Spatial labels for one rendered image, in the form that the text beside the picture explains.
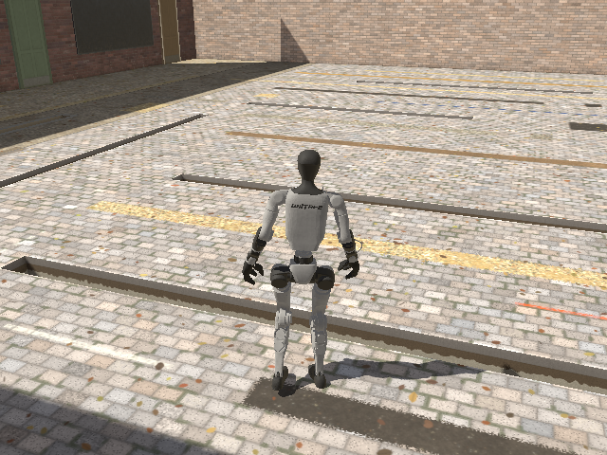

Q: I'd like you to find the left robot upper arm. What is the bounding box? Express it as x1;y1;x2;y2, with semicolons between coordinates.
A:
258;190;288;242

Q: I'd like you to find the right robot hand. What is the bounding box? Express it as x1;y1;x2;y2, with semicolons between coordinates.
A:
338;260;359;280

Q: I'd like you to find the robot torso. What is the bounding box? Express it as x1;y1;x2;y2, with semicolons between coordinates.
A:
285;186;329;284

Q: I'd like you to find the robot right forearm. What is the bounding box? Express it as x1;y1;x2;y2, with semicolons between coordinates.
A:
342;229;358;263

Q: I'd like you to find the robot left forearm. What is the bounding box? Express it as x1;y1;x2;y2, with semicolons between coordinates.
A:
246;227;267;265

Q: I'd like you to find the robot right thigh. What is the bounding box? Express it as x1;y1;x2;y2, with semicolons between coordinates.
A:
309;265;335;332

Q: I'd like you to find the left robot hand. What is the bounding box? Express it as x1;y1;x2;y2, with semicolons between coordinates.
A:
242;261;264;285

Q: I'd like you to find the right robot upper arm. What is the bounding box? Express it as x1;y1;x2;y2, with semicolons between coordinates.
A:
327;191;352;244

